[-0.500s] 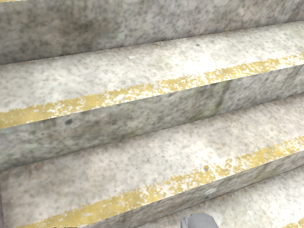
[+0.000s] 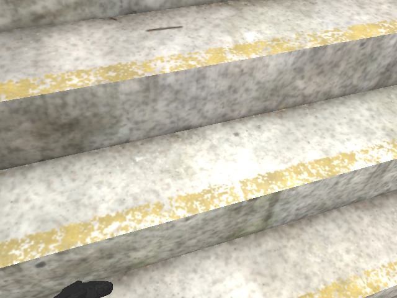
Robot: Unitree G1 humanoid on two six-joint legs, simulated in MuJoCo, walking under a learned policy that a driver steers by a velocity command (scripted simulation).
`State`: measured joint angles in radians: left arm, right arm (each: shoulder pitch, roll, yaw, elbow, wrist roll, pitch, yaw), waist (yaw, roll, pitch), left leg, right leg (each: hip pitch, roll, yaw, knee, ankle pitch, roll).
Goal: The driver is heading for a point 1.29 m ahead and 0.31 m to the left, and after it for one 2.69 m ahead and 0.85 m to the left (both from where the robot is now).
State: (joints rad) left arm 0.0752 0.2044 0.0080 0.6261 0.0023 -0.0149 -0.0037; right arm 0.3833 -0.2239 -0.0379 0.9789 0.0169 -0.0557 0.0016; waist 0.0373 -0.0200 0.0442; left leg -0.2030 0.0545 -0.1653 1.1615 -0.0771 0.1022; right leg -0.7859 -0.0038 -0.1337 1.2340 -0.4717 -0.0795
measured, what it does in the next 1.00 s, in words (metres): climbs: left foot 0.20 m higher, then right foot 0.20 m higher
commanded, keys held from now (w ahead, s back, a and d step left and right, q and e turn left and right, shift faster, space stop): w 0.86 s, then w+q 0.14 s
